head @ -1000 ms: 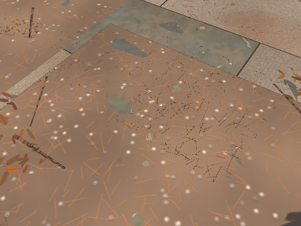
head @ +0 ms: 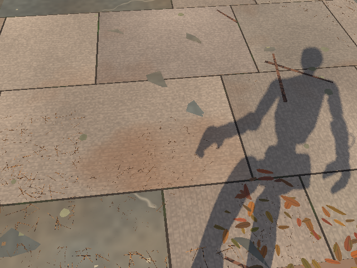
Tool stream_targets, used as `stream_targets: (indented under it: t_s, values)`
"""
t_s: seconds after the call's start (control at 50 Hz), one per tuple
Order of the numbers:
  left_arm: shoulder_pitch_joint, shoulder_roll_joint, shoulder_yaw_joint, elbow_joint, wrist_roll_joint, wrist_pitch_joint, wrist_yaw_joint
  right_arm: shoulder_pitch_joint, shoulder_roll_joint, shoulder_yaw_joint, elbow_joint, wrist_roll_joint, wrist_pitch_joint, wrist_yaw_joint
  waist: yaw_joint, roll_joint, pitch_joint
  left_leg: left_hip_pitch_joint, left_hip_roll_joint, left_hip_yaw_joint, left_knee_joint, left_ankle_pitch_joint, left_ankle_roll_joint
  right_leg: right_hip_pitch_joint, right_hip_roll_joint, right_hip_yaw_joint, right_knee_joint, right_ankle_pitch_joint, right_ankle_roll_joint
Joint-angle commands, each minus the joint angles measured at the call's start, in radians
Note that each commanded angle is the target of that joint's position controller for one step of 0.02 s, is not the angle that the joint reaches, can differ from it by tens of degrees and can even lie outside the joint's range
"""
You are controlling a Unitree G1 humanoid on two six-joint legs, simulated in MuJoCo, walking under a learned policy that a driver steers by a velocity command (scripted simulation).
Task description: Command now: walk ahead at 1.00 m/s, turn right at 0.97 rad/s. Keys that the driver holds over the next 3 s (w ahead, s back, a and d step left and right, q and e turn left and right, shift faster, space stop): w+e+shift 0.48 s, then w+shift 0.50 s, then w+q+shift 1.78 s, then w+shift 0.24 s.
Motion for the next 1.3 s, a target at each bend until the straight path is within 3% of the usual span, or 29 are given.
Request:
stream_targets:
  t_s: [0.02, 0.08, 0.14, 0.2, 0.22, 0.24, 0.26, 0.28, 0.32, 0.36, 0.4, 0.48, 0.56, 0.6, 0.62, 0.64, 0.66, 0.68, 0.72, 0.78, 0.96, 1.02, 1.06, 1.08, 1.1, 1.12, 1.16, 1.22, 1.3]
  values:
    - [-0.070, -0.072, -0.045, -0.143, 0.002, 0.003, -0.027, -0.038, -0.025, 0.009, -0.032, 0.007, -0.036, 0.012, 0.065, 0.177, 0.053, 0.009, 0.252, -0.108, -0.234, 0.341, 0.082, -0.131, -0.082, 0.045, -0.071, 0.130, 0.004]
    - [-0.183, -0.046, -0.053, -0.168, -0.001, 0.002, -0.044, -0.037, -0.052, 0.002, -0.010, 0.004, -0.040, 0.011, 0.054, 0.100, 0.127, -0.016, 0.183, 0.062, -0.299, 0.437, 0.051, -0.036, -0.041, -0.072, -0.332, 0.259, -0.017]
    - [-0.192, -0.040, -0.055, -0.160, -0.003, -0.004, -0.047, 0.039, -0.128, -0.012, 0.008, 0.003, -0.032, -0.001, 0.067, 0.121, 0.105, 0.101, 0.194, 0.140, -0.167, 1.093, 0.019, 0.117, 0.061, -0.194, -0.467, 0.227, -0.077]
    - [0.169, 0.050, -0.010, -0.052, -0.005, -0.018, -0.018, -0.010, -0.207, -0.035, -0.020, -0.003, 0.020, -0.020, 0.262, 0.175, -0.100, 0.097, 0.254, 0.109, 0.330, 1.350, 0.039, 0.525, 0.150, -0.158, -0.508, 0.107, -0.143]
    - [0.368, 0.095, 0.023, 0.024, -0.008, -0.022, 0.005, -0.038, -0.201, -0.036, -0.039, -0.011, 0.031, -0.014, 0.328, 0.125, -0.182, -0.081, 0.226, 0.096, 0.660, 1.092, 0.037, 0.813, 0.156, -0.076, -0.583, 0.069, -0.172]
    - [0.301, 0.167, 0.057, 0.031, -0.038, -0.006, 0.033, -0.048, -0.101, -0.018, -0.064, -0.020, 0.031, 0.006, 0.235, -0.112, -0.112, -0.374, 0.019, 0.092, 1.057, -0.009, 0.007, 0.913, 0.030, 0.159, -0.657, 0.027, -0.206]
    - [0.232, 0.281, 0.074, -0.029, 0.001, 0.013, 0.033, 0.008, -0.083, -0.003, -0.193, 0.004, 0.013, 0.006, 0.138, -0.211, -0.292, -0.722, -0.064, -0.094, 1.346, -0.239, -0.033, 1.173, -0.196, 0.724, -0.818, -0.002, -0.423]
    - [0.277, 0.235, 0.074, -0.046, -0.005, 0.016, 0.047, -0.097, -0.116, 0.004, -0.212, -0.003, -0.015, 0.006, 0.189, 0.010, -0.298, -0.783, -0.006, -0.232, 1.289, -0.147, -0.022, 1.125, -0.219, 0.830, -0.961, -0.120, -0.405]
    - [0.230, 0.142, 0.052, 0.007, -0.013, -0.012, 0.062, -0.146, -0.092, 0.018, -0.209, -0.010, -0.025, 0.003, 0.083, 0.148, -0.033, -0.706, 0.073, -0.237, 1.049, -0.104, -0.017, 0.771, -0.158, 0.695, -1.029, -0.019, -0.329]
    - [0.170, 0.095, 0.030, 0.004, -0.016, -0.045, 0.068, -0.104, -0.081, 0.023, -0.189, -0.045, 0.018, 0.002, -0.001, 0.163, 0.023, -0.562, 0.104, -0.243, 0.930, -0.152, -0.042, 0.527, -0.080, 0.551, -1.029, 0.127, -0.304]
    - [0.169, 0.078, 0.021, 0.008, -0.024, -0.068, 0.059, -0.149, -0.059, 0.028, -0.213, -0.046, 0.050, 0.006, -0.017, 0.146, 0.058, -0.498, 0.125, -0.221, 0.765, -0.180, -0.066, 0.369, -0.030, 0.477, -1.063, 0.129, -0.294]
    - [0.163, 0.096, 0.036, 0.008, -0.025, -0.085, 0.044, -0.356, 0.005, 0.057, -0.293, -0.007, 0.047, 0.028, 0.040, 0.072, 0.086, -0.288, 0.082, -0.173, 0.372, 0.255, -0.062, 0.203, 0.069, 0.388, -1.101, 0.197, -0.207]
    - [0.267, 0.095, 0.037, 0.059, -0.039, -0.089, 0.043, -0.374, -0.032, 0.045, -0.278, -0.002, 0.038, 0.030, 0.098, 0.039, 0.036, -0.209, 0.038, -0.150, 0.179, 0.367, -0.004, 0.454, 0.006, 0.391, -1.028, 0.456, -0.140]
    - [0.288, 0.135, 0.041, 0.080, -0.025, -0.085, 0.050, -0.230, -0.087, 0.015, -0.231, -0.009, 0.031, 0.016, 0.031, 0.045, -0.065, -0.094, -0.032, -0.120, 0.157, 0.184, 0.030, 0.606, -0.012, 0.370, -0.805, 0.788, -0.103]
    - [0.256, 0.151, 0.041, 0.082, -0.016, -0.084, 0.048, -0.063, -0.116, -0.005, -0.189, -0.007, 0.027, 0.002, -0.075, 0.054, -0.143, 0.082, -0.034, -0.101, 0.150, 0.122, 0.045, 0.567, 0.012, 0.329, -0.585, 0.829, -0.079]
    - [0.217, 0.087, 0.022, 0.066, -0.006, -0.093, 0.048, 0.143, -0.175, -0.028, -0.149, -0.019, 0.023, -0.019, -0.174, 0.088, -0.238, 0.315, 0.092, -0.237, 0.176, -0.089, 0.072, 0.397, 0.055, 0.277, -0.262, 0.657, -0.058]
    - [0.350, -0.073, -0.017, 0.022, -0.046, -0.100, 0.044, 0.169, -0.284, -0.054, -0.130, -0.051, 0.020, -0.014, -0.063, 0.442, -0.362, 0.538, 0.388, -0.849, -0.022, -0.428, 0.200, 0.072, 0.214, 0.174, 0.090, -0.130, -0.007]
    - [0.295, -0.019, -0.029, 0.031, -0.019, -0.098, 0.053, 0.086, -0.210, -0.050, -0.135, -0.026, 0.027, 0.003, -0.055, 0.350, -0.278, 0.464, 0.389, -1.068, -0.147, -0.555, 0.213, -0.075, 0.153, 0.174, 0.155, -0.152, -0.030]
    - [0.125, 0.021, -0.025, 0.014, 0.001, -0.087, 0.038, -0.026, -0.090, -0.029, -0.123, -0.017, 0.026, 0.016, -0.037, 0.085, -0.061, 0.212, 0.309, -0.743, -0.134, -0.351, 0.203, -0.078, 0.058, 0.149, 0.075, -0.012, -0.026]
    - [0.069, -0.037, -0.043, -0.024, 0.011, -0.067, 0.008, 0.023, -0.023, -0.004, -0.041, -0.013, 0.005, 0.019, 0.016, 0.133, 0.020, 0.055, 0.220, -0.525, -0.180, -0.158, 0.174, -0.053, 0.028, 0.168, -0.026, -0.042, -0.012]
    - [-0.242, -0.065, -0.091, -0.143, 0.003, -0.070, -0.029, 0.102, -0.083, -0.007, 0.052, 0.030, -0.034, 0.035, 0.021, 0.100, 0.141, -0.052, 0.169, -0.145, -0.438, 0.468, 0.160, 0.156, 0.006, -0.063, -0.611, 0.334, -0.016]
    - [-0.158, -0.016, -0.070, -0.115, 0.017, -0.072, 0.001, 0.140, -0.156, -0.015, 0.082, 0.025, -0.020, 0.021, 0.081, 0.153, 0.022, 0.133, 0.192, -0.117, -0.189, 1.079, 0.140, 0.324, 0.091, -0.090, -0.657, 0.198, -0.049]
    - [0.212, 0.054, -0.029, -0.002, 0.020, -0.073, 0.035, 0.098, -0.184, -0.019, 0.080, 0.017, 0.004, 0.004, 0.268, 0.165, -0.167, 0.016, 0.166, -0.117, 0.306, 1.046, 0.117, 0.732, 0.085, -0.030, -0.699, 0.091, -0.063]
    - [0.360, 0.142, 0.001, 0.030, 0.041, -0.075, 0.057, 0.119, -0.084, 0.003, 0.050, 0.008, 0.005, 0.007, 0.277, 0.035, -0.296, -0.194, 0.091, -0.121, 0.678, 0.561, 0.126, 0.966, -0.147, 0.219, -0.700, -0.225, -0.067]
    - [0.323, 0.188, 0.015, 0.011, 0.049, -0.078, 0.060, 0.236, 0.049, 0.030, 0.006, 0.055, 0.002, 0.017, 0.145, -0.219, -0.474, -0.488, -0.043, -0.196, 1.041, -0.173, 0.108, 1.159, -0.421, 0.767, -0.878, -0.487, -0.147]
    - [0.262, 0.133, 0.016, 0.006, 0.026, -0.070, 0.057, 0.124, -0.063, 0.007, -0.001, 0.048, 0.007, 0.010, 0.174, -0.080, -0.388, -0.598, -0.006, -0.231, 1.090, -0.090, 0.128, 1.049, -0.384, 0.789, -0.996, -0.524, -0.143]
    - [0.166, 0.014, -0.009, 0.043, 0.019, -0.092, 0.055, 0.004, -0.040, 0.011, -0.013, 0.037, 0.015, 0.021, 0.109, 0.040, -0.075, -0.595, 0.077, -0.224, 0.959, 0.028, 0.125, 0.726, -0.300, 0.459, -1.026, -0.197, -0.107]
    - [0.162, -0.045, -0.022, 0.088, -0.003, -0.124, 0.054, 0.017, 0.014, 0.012, 0.001, 0.008, 0.070, 0.048, 0.025, 0.011, 0.017, -0.507, 0.127, -0.228, 0.887, 0.029, 0.100, 0.523, -0.235, 0.214, -1.111, -0.036, -0.054]
    - [0.171, -0.064, -0.025, 0.126, -0.017, -0.147, 0.048, -0.164, 0.050, 0.020, -0.077, 0.008, 0.095, 0.071, 0.008, 0.004, 0.105, -0.616, 0.136, -0.162, 0.764, 0.197, 0.087, 0.497, -0.163, -0.072, -1.179, 0.223, -0.003]
Next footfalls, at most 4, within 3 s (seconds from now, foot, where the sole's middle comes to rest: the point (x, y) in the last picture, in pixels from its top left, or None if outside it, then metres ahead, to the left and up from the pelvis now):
0.24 right None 0.39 -0.07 -0.77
0.64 left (190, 184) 0.84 -0.06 -0.77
1.08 right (280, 145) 1.03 -0.50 -0.77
1.52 left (277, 81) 1.49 -0.58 -0.77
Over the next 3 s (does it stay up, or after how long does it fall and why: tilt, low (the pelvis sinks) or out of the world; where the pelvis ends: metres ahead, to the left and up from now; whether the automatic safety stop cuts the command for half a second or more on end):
stays up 2.50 -0.34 0.00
